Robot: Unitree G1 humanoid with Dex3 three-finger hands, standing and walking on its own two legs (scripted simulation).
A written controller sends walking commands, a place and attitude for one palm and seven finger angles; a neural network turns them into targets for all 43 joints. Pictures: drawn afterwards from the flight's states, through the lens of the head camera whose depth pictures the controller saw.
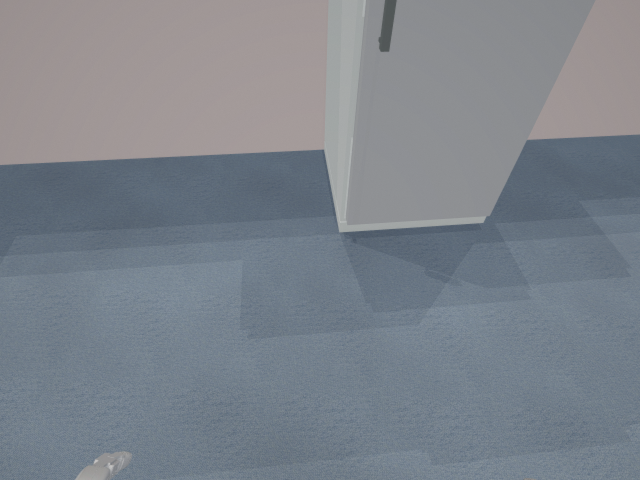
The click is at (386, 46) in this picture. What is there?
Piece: fridge door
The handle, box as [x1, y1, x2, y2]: [378, 0, 396, 51]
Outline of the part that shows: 396,0 385,0 381,35 378,40 380,43 379,48 381,51 388,51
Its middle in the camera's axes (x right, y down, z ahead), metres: +0.17 -0.62 +0.90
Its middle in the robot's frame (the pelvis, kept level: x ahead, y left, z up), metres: +1.13 -0.10 +0.21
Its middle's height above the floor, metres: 0.98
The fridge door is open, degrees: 0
